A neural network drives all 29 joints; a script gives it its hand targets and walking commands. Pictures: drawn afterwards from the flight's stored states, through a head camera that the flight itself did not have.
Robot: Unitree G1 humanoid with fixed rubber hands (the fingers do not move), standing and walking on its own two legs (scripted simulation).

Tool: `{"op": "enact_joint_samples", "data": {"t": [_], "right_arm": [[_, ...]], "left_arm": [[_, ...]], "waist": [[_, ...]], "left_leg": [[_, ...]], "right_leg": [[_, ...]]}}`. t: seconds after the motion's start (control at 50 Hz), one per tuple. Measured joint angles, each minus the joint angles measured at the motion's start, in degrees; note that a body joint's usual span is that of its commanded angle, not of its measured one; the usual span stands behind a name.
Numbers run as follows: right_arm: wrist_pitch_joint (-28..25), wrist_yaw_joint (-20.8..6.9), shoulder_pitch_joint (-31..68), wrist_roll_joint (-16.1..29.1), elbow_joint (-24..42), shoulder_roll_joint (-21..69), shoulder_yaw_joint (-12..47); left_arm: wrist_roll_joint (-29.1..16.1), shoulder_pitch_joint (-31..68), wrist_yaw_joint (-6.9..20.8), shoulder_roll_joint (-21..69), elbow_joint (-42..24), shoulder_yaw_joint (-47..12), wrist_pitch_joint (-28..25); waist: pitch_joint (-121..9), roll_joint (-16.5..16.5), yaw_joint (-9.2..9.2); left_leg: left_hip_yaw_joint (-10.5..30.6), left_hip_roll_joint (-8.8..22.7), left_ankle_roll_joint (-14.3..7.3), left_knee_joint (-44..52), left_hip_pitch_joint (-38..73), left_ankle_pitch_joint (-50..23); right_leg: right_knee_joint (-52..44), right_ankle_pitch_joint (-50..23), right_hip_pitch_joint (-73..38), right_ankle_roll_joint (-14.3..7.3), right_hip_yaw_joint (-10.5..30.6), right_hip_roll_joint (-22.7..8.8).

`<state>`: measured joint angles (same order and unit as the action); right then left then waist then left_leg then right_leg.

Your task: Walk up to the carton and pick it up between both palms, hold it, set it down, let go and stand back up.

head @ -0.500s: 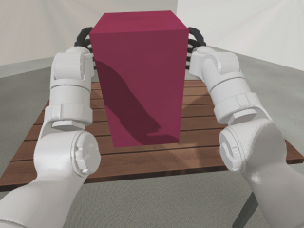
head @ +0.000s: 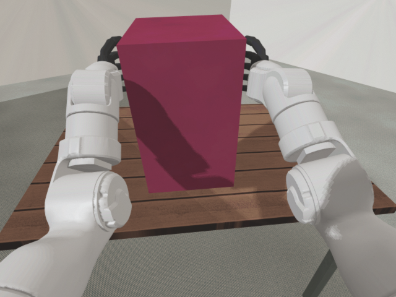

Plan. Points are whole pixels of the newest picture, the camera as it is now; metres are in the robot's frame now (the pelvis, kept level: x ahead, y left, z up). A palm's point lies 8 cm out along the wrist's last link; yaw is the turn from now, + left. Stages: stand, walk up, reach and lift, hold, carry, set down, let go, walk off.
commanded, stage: hold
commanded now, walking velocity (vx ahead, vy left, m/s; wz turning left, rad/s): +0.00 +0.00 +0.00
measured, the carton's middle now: (185, 103) +0.39 -0.01 +0.28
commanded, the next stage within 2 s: none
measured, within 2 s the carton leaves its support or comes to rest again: neither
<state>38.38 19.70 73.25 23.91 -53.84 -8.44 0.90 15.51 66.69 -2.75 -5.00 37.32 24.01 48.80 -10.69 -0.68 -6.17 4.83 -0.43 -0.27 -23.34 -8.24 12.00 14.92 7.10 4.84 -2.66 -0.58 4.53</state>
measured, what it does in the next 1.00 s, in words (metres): stands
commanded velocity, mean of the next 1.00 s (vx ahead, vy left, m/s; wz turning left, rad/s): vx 0.00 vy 0.00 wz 0.00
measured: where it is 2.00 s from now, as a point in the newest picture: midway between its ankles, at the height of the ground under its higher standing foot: outside the picture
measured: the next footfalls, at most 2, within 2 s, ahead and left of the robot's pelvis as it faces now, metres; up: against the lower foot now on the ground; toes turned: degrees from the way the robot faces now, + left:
none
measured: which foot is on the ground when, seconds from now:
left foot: down 0.00-1.00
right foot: down 0.00-1.00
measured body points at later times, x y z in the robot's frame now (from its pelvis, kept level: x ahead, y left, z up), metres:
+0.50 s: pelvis +0.00 +0.00 +0.00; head -0.09 +0.02 +0.44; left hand +0.40 +0.13 +0.34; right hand +0.38 -0.13 +0.34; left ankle +0.01 +0.11 -0.75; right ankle +0.01 -0.09 -0.75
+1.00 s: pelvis +0.00 +0.00 +0.00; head -0.09 +0.02 +0.44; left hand +0.40 +0.13 +0.34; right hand +0.38 -0.14 +0.34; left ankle +0.01 +0.11 -0.75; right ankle +0.01 -0.09 -0.75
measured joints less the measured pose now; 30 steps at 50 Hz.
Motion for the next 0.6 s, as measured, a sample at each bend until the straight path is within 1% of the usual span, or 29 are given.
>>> {"op": "enact_joint_samples", "data": {"t": [0.6], "right_arm": [[0.06, 0.01, 0.18, -0.08, -0.23, -0.02, -0.14]], "left_arm": [[-0.06, 0.25, -0.02, -0.1, 0.45, 0.02, -0.14]], "waist": [[-0.14, 0.01, -0.01]], "left_leg": [[0.11, -0.04, 0.0, 0.0, -0.18, -0.07]], "right_leg": [[-0.03, -0.05, 0.13, 0.03, 0.18, 0.04]]}}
